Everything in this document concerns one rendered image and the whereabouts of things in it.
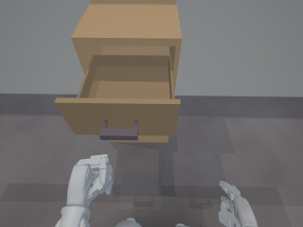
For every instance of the robot left hand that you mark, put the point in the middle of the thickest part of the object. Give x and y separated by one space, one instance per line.
86 172

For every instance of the handle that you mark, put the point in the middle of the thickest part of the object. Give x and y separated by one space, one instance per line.
118 134

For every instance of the cabinet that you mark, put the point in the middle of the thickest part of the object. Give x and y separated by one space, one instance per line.
130 27

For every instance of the robot left forearm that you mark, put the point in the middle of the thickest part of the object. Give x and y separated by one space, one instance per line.
74 215

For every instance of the robot right hand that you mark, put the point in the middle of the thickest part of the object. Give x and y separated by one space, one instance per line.
240 212

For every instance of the drawer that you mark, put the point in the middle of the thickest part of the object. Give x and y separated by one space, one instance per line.
122 89

